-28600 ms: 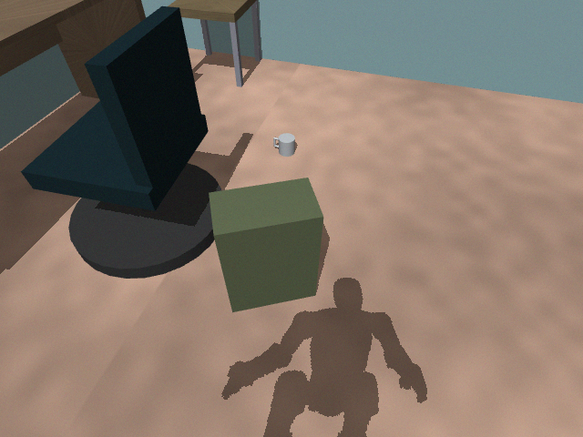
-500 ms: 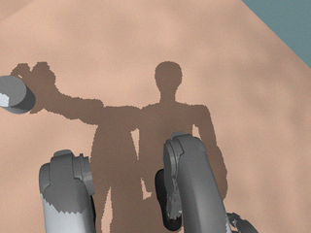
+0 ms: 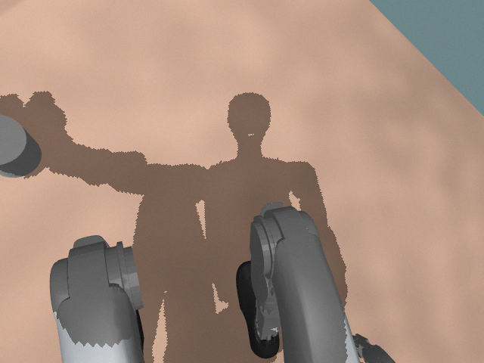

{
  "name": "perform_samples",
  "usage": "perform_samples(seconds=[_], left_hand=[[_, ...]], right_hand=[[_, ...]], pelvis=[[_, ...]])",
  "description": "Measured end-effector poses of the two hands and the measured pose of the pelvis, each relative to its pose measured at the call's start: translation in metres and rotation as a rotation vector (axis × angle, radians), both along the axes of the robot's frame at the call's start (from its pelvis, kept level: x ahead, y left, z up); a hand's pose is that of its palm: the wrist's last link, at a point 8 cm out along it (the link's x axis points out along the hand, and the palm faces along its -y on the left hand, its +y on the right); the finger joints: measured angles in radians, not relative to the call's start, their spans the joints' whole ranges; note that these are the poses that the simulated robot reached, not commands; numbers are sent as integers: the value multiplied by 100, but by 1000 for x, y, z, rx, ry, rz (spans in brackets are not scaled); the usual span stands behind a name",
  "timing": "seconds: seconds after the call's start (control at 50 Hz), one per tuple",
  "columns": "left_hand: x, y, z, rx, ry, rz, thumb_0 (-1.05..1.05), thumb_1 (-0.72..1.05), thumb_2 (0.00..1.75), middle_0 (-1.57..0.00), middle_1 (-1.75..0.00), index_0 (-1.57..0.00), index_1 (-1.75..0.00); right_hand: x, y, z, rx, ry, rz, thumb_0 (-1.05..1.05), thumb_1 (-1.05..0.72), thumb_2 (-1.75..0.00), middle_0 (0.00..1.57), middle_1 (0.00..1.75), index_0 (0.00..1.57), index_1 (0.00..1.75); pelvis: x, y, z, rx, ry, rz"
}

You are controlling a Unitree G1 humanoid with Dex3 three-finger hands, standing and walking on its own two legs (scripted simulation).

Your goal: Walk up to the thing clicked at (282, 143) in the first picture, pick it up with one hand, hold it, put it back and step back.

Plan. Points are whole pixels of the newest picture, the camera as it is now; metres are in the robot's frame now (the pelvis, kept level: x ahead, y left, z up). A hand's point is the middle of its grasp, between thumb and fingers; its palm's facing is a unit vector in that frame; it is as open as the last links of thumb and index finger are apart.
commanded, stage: rise first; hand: left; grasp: from above
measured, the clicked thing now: out of the picture +0.50 +0.35 -0.27
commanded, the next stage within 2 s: none
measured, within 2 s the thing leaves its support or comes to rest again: neither
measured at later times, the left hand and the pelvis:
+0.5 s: hand out of the picture +0.44 +0.37 -0.15, palm faces -0.45 -0.10 -0.89, open 14.2 cm; pelvis +0.00 +0.00 +0.00, yaw +0 degrees
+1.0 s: hand out of the picture +0.44 +0.37 -0.15, palm faces -0.45 -0.10 -0.89, open 14.1 cm; pelvis +0.00 +0.00 +0.00, yaw +0 degrees
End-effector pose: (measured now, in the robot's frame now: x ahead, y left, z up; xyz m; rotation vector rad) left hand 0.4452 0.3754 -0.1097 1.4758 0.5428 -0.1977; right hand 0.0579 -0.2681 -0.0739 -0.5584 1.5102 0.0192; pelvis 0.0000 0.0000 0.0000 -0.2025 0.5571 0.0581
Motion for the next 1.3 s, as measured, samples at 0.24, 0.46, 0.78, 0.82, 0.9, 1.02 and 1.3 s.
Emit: perform_samples(seconds=[0.24,0.46,0.78,0.82,0.9,1.02,1.3], left_hand=[[3,1,3,0,-5,-9,0,-56,102,-8,-104,-7,-104],[3,0,13,-1,-6,-13,0,-56,102,-8,-104,-8,-104],[4,-1,15,-3,-5,-19,0,-56,102,-9,-104,-8,-105],[4,-1,15,-2,-8,-16,0,-56,102,-9,-104,-8,-105],[5,-1,15,4,-6,-15,0,-56,102,-9,-104,-9,-105],[3,-2,15,3,1,-13,0,-55,102,-9,-104,-9,-105],[5,-5,15,-2,-10,-23,0,-55,103,-10,-103,-9,-104]], right_hand=[[4,1,2,3,-9,4,0,-91,-90,20,30,20,30],[6,2,4,10,-27,1,0,-91,-90,20,30,20,30],[0,2,5,6,-24,-8,0,-91,-90,20,30,20,30],[-1,2,5,6,-23,-9,0,-91,-90,20,30,20,30],[-1,1,5,7,-24,-13,0,-91,-90,20,30,20,30],[-1,2,5,11,-27,-15,0,-91,-90,20,30,20,30],[1,1,6,9,-41,-9,0,-91,-90,20,30,20,30]], pelvis=[[0,1,1,-5,1,2],[-1,1,4,-3,1,3],[-3,0,5,-2,-1,3],[-3,0,4,-1,-1,4],[-3,0,4,0,-1,4],[-3,0,5,0,-2,4],[-4,0,4,-1,-4,4]])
